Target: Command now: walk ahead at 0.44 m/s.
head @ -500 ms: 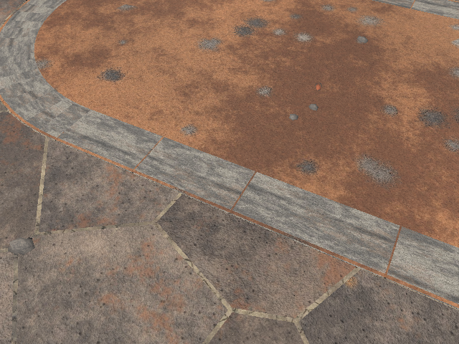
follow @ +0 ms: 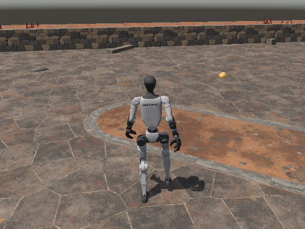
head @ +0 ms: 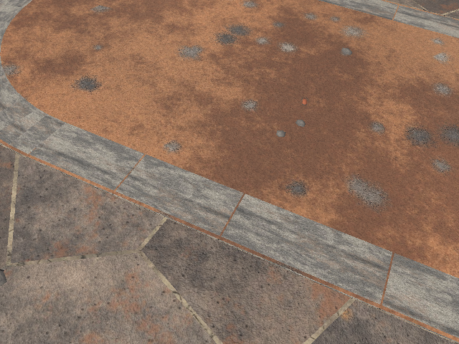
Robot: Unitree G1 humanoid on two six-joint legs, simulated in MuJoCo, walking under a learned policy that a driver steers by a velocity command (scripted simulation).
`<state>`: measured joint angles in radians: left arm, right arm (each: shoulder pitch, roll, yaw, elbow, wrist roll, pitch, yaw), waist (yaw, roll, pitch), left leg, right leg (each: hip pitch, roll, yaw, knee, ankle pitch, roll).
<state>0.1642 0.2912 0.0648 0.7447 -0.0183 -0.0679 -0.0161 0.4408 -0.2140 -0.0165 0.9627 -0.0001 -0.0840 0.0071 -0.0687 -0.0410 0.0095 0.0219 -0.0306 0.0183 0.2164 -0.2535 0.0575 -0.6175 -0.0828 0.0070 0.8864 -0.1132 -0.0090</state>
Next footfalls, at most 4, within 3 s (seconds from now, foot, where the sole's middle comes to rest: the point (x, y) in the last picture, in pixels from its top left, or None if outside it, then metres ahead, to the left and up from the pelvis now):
0.22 right None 0.32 -0.13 -0.79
0.76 left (175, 309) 0.62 0.11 -0.79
1.32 right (243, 223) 0.92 -0.13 -0.79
1.86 left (167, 168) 1.18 0.14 -0.79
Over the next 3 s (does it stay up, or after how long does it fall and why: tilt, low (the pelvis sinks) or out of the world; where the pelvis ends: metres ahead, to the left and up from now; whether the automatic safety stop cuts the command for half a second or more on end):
stays up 1.62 0.26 -0.01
